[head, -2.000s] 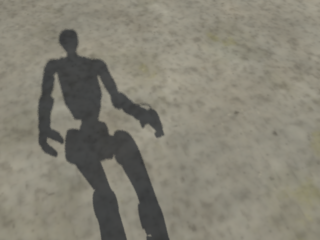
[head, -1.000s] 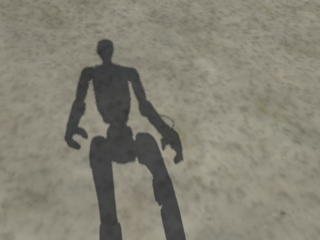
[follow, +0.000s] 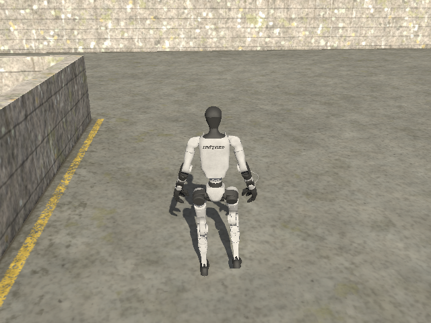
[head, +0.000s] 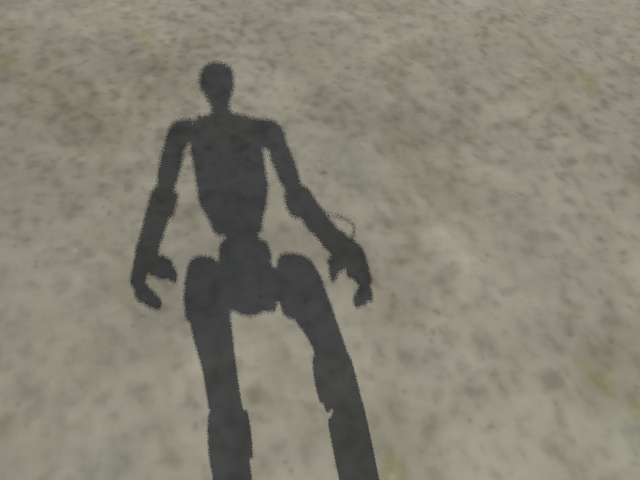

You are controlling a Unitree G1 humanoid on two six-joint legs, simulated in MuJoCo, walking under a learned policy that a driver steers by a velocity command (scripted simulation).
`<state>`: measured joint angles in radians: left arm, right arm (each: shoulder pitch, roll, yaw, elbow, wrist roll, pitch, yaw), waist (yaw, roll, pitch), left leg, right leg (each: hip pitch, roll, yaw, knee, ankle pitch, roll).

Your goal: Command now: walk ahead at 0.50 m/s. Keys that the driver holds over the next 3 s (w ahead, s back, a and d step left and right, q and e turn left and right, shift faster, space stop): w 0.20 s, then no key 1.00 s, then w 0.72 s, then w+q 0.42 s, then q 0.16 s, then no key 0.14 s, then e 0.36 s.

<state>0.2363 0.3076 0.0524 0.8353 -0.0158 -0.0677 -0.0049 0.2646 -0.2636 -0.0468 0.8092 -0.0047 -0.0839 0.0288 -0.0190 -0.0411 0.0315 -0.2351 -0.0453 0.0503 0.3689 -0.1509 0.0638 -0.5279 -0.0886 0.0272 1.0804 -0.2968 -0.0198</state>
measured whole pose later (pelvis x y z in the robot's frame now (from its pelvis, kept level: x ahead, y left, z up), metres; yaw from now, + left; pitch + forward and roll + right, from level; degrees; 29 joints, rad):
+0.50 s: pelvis +0.24 -0.06 -0.01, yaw +0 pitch +1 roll +0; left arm 0.11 0.24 0.03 0.85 0.02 -0.06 -0.03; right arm 0.24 -0.30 -0.05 0.90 0.01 -0.02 -0.03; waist -0.01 0.04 0.06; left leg -0.42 0.04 -0.04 1.03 -0.48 -0.04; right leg -0.37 0.02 -0.05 0.44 -0.09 -0.06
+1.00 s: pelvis +0.32 -0.04 +0.00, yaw +0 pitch -1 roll +0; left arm 0.13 0.25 0.02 1.02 0.00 0.01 0.02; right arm 0.18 -0.23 -0.04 1.01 0.00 -0.01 -0.03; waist 0.00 0.00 0.04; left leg -0.20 0.03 -0.01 0.48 -0.27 -0.02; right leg -0.20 0.01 -0.04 0.46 -0.24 -0.02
